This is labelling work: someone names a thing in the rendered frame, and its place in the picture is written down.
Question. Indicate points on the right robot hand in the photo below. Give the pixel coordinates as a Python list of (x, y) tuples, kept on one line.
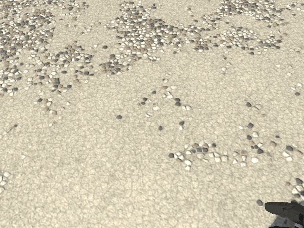
[(291, 210)]

